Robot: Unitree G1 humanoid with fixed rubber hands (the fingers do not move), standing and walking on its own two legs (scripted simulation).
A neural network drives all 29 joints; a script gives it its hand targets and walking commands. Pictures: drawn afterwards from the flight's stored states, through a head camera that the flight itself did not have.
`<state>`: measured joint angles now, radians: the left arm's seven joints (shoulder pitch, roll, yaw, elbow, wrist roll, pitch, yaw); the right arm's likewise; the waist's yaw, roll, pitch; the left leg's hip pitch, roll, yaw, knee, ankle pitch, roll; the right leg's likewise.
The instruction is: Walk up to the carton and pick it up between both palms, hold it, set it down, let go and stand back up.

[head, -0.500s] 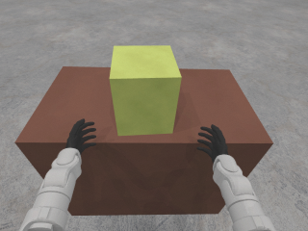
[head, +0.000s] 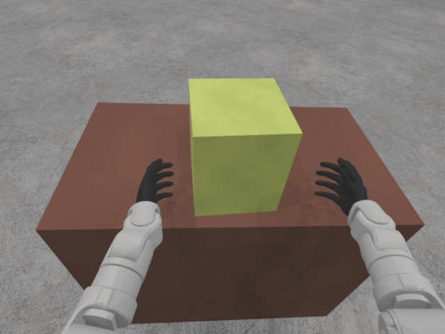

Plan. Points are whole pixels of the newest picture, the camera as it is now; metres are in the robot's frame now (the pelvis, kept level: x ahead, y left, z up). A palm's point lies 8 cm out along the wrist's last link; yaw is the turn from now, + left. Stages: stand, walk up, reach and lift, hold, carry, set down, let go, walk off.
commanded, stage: reach and lift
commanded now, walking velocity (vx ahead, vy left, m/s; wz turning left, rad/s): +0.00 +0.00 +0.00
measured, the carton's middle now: (234, 147) +0.52 -0.02 +0.06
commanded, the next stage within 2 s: none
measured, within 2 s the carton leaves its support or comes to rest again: neither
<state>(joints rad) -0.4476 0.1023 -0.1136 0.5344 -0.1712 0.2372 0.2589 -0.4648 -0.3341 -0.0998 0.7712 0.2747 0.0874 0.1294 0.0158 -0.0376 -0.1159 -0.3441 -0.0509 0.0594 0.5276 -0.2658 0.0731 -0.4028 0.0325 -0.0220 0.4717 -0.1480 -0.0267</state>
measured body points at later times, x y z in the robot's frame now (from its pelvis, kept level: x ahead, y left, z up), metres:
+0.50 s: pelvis +0.07 +0.00 +0.01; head +0.08 +0.02 +0.46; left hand +0.43 +0.17 +0.14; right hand +0.46 -0.23 +0.14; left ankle +0.00 +0.06 -0.73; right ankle +0.06 -0.11 -0.73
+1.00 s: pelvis +0.03 -0.03 +0.01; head +0.06 -0.03 +0.46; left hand +0.47 +0.16 +0.19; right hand +0.49 -0.23 +0.18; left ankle +0.00 +0.06 -0.73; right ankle +0.06 -0.11 -0.73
